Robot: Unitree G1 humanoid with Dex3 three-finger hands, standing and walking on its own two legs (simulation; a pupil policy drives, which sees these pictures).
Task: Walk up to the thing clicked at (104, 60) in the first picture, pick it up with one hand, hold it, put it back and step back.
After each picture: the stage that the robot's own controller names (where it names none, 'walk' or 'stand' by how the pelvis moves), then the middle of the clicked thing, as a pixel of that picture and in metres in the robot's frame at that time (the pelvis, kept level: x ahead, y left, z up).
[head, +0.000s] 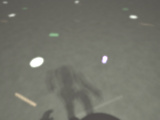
stand; (104, 59) +1.25 -0.27 -0.72
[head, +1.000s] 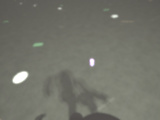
walk; (91, 62) +1.15 +0.10 -0.69
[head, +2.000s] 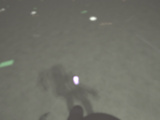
walk; (76, 80) +0.71 +0.31 -0.71
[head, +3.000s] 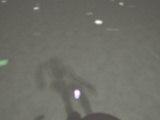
walk; (77, 94) +0.49 +0.19 -0.71
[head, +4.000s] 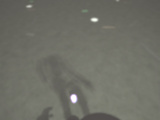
stand; (73, 98) +0.40 +0.20 -0.72
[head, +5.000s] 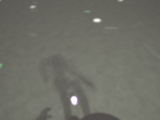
stand; (74, 100) +0.38 +0.20 -0.71
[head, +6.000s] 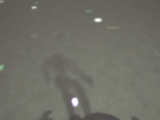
stand; (74, 102) +0.35 +0.21 -0.72
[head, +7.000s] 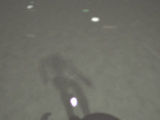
stand; (73, 102) +0.35 +0.21 -0.72
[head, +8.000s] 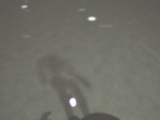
stand; (73, 102) +0.34 +0.21 -0.73
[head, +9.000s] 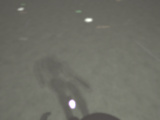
stand; (72, 104) +0.32 +0.22 -0.73
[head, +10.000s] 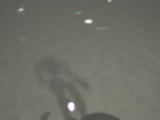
stand; (71, 106) +0.31 +0.22 -0.73
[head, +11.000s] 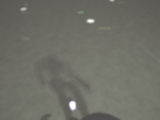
stand; (72, 105) +0.32 +0.21 -0.73
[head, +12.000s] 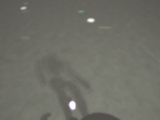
stand; (72, 105) +0.31 +0.21 -0.73
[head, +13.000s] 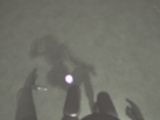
go down; (69, 79) +0.37 +0.22 -0.51
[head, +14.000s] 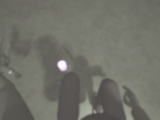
go down; (62, 66) +0.40 +0.28 -0.32
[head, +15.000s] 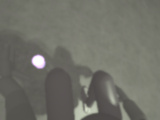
close in; (39, 62) +0.36 +0.31 -0.24
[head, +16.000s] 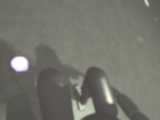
close; (20, 65) +0.35 +0.32 -0.21
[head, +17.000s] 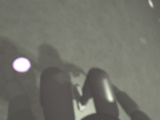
lift; (23, 65) +0.33 +0.32 -0.21
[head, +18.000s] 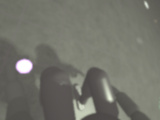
lift; (24, 67) +0.33 +0.31 -0.21
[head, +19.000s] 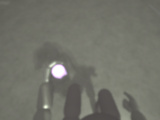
lift; (60, 73) +0.32 +0.22 +0.00
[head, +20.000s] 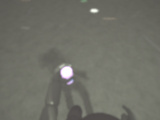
hold; (67, 75) +0.32 +0.18 +0.02
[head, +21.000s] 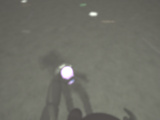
hold; (68, 75) +0.32 +0.18 +0.03
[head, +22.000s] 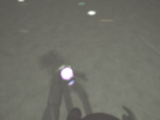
crouch; (68, 76) +0.32 +0.17 +0.01
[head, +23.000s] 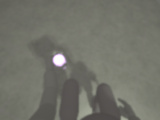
crouch; (60, 62) +0.40 +0.23 -0.08
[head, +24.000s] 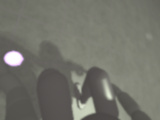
lower; (16, 60) +0.36 +0.35 -0.22
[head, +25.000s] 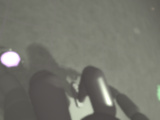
lower; (12, 61) +0.38 +0.33 -0.22
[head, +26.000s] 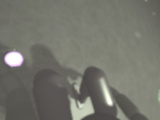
lower; (16, 61) +0.37 +0.34 -0.21
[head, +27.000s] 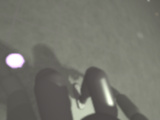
lower; (17, 62) +0.36 +0.34 -0.21
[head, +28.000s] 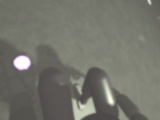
loosen; (23, 64) +0.35 +0.32 -0.21
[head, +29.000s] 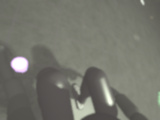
withdraw; (20, 65) +0.35 +0.32 -0.21
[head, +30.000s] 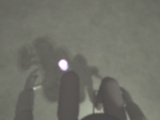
walk; (63, 65) +0.40 +0.27 -0.32
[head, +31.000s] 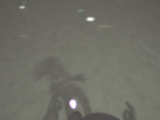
stand; (73, 104) +0.34 +0.19 -0.66
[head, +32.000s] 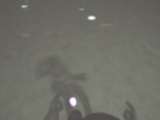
stand; (73, 101) +0.35 +0.20 -0.67
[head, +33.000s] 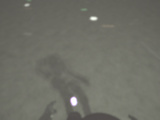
stand; (73, 101) +0.35 +0.19 -0.69
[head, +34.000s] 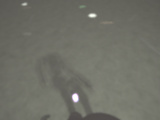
walk; (75, 97) +0.38 +0.19 -0.72
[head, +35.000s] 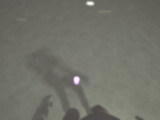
walk; (76, 80) +0.54 +0.16 -0.70
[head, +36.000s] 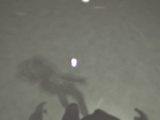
walk; (73, 62) +0.85 +0.26 -0.70
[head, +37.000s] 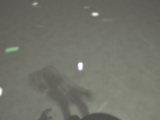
stand; (80, 66) +0.98 +0.21 -0.71
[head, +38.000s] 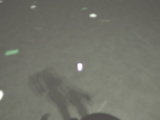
stand; (79, 67) +0.99 +0.23 -0.73
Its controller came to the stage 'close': yes
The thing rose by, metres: 0.72
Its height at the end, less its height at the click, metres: +0.00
